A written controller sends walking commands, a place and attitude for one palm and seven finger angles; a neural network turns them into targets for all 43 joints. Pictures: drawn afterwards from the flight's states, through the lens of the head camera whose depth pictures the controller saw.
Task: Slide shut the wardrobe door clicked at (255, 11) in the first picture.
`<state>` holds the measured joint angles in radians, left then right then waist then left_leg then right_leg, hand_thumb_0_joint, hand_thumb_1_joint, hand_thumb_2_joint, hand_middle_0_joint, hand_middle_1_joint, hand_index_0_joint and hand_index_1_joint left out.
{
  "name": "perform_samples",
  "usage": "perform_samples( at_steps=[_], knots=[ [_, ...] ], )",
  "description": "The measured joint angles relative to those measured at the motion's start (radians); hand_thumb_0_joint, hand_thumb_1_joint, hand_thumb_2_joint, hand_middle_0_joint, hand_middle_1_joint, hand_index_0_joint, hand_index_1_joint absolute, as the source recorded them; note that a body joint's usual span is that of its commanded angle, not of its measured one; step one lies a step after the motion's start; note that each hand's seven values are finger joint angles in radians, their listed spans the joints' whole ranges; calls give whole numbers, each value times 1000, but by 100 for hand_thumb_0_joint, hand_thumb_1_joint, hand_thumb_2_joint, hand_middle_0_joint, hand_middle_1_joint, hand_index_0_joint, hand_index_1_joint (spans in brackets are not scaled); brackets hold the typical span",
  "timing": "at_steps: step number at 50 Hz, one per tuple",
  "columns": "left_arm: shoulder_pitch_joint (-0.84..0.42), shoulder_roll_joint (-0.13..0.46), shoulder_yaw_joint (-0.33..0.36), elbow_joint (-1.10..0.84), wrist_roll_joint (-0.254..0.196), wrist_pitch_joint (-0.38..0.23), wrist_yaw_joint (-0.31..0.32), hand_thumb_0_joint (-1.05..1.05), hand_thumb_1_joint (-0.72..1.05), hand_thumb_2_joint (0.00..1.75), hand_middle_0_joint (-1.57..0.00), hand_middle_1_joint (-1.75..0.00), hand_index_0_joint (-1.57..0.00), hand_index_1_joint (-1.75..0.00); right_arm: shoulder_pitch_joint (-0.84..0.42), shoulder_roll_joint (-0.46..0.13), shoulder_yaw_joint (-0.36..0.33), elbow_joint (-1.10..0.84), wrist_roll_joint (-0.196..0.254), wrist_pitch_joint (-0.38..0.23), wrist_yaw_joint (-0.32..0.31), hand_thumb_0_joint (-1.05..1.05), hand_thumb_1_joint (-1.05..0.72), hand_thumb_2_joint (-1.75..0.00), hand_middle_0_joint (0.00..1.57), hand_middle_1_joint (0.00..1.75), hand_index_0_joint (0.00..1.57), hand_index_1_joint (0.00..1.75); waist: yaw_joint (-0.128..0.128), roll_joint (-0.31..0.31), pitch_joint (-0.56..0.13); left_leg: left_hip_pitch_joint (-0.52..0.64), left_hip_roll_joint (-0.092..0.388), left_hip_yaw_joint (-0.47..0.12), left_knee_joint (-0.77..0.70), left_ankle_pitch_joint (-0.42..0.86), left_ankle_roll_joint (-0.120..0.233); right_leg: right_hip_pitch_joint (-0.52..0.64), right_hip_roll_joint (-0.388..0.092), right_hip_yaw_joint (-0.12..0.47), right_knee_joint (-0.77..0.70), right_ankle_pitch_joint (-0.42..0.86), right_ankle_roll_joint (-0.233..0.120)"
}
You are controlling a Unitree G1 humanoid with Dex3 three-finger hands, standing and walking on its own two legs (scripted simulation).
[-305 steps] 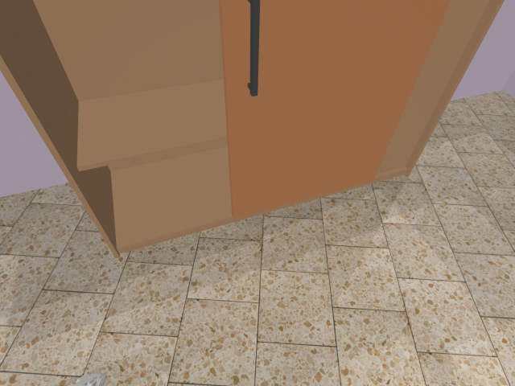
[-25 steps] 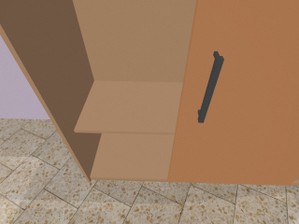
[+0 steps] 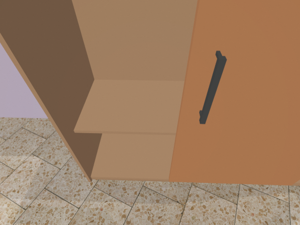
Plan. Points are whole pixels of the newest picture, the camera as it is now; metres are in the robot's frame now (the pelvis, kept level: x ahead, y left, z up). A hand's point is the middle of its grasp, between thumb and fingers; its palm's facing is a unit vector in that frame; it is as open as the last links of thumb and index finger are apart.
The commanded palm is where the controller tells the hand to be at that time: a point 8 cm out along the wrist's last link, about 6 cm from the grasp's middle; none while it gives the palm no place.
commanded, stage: look again from close up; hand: right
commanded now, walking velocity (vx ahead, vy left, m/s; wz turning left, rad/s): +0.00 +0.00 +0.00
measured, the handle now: (209, 91) +0.51 -0.17 +0.09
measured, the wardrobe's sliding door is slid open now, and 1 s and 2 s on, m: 0.53 0.53 0.53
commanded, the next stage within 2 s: raise the hand with hooked fingers in 1.92 s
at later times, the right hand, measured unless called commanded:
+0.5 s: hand out of the picture -0.02 -0.14 -0.18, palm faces +0.07 +0.99 -0.13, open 7.4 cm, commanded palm none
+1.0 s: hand out of the picture -0.03 -0.13 -0.18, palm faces +0.08 +0.99 -0.12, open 7.4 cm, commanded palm none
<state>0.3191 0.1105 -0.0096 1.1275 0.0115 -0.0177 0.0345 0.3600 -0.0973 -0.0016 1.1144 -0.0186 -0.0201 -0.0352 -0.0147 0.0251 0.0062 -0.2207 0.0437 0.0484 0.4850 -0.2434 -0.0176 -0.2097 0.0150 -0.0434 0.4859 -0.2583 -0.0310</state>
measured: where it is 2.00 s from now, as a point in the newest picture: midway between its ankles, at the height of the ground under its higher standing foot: outside the picture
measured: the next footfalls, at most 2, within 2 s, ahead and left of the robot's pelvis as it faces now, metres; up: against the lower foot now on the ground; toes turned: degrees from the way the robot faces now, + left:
none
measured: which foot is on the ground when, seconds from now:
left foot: down 0.00-1.00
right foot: down 0.00-1.00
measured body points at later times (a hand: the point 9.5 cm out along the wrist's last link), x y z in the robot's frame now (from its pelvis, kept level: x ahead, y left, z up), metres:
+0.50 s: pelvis +0.01 +0.01 +0.00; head +0.01 +0.00 +0.45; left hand -0.01 +0.21 -0.16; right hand -0.02 -0.19 -0.16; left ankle +0.01 +0.13 -0.74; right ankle +0.00 -0.10 -0.74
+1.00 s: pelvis +0.01 +0.01 +0.00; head +0.01 +0.00 +0.45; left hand -0.01 +0.21 -0.16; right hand -0.03 -0.19 -0.17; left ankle +0.01 +0.13 -0.74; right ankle +0.00 -0.10 -0.74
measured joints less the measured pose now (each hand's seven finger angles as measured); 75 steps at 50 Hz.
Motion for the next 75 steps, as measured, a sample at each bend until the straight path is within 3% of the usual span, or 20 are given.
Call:
perform_samples(
  at_steps=[75],
  knots=[
    [17, -18, -5, 8, 0, 0, 4, 0, 91, 90, -20, -30, -20, -30, 8, 7, -1, 15, 1, -6, 1, 0, -91, -90, 20, 30, 20, 30, -3, -5, 4, 40, -14, 11, -32, -16, 15, 40, -13, 11, -38, -9, 18]
  ],
)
